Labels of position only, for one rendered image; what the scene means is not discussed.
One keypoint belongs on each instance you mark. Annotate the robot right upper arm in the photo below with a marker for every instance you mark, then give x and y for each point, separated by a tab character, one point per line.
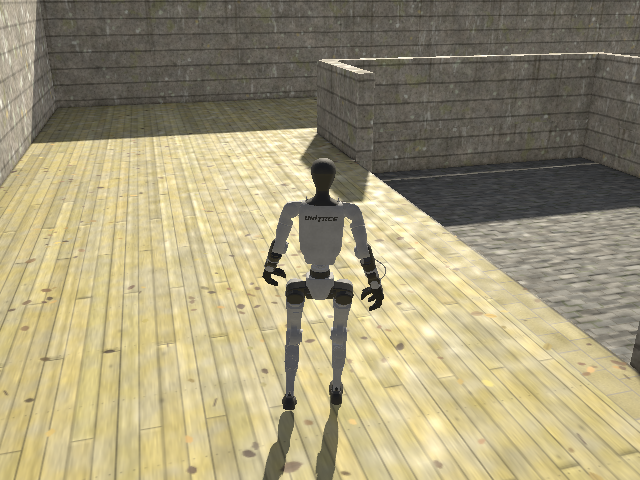
354	213

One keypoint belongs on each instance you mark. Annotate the left robot forearm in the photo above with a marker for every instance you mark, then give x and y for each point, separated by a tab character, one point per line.
272	259

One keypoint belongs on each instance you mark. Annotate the right robot hand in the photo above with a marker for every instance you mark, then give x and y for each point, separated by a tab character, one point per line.
377	294

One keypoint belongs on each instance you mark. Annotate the right robot thigh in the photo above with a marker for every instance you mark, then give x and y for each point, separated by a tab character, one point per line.
342	300

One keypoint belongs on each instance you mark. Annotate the robot left upper arm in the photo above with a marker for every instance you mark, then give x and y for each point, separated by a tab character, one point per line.
290	210

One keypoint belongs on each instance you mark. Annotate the robot thigh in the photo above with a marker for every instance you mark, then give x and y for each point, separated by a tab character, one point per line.
295	297
342	300

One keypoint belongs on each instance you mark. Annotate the left robot hand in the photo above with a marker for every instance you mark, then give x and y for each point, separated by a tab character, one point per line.
269	280

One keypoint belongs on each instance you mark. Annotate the left robot thigh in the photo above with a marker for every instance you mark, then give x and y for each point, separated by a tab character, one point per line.
295	297

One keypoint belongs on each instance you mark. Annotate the right robot forearm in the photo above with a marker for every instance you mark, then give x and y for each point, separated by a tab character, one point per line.
370	270

